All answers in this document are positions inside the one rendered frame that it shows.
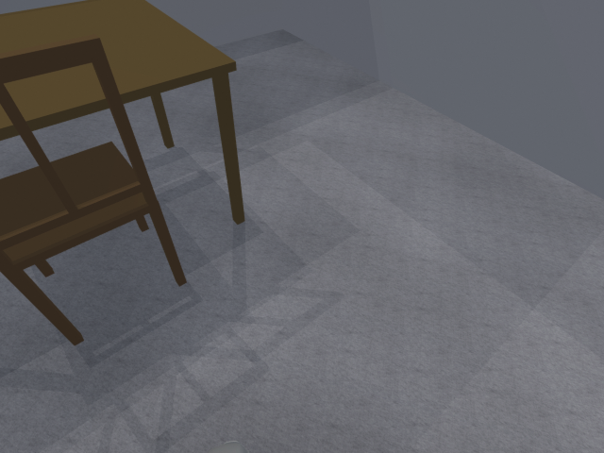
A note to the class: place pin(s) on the table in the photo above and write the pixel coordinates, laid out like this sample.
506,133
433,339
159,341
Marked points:
148,53

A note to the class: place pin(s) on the chair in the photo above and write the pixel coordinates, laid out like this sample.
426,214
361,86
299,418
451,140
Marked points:
60,204

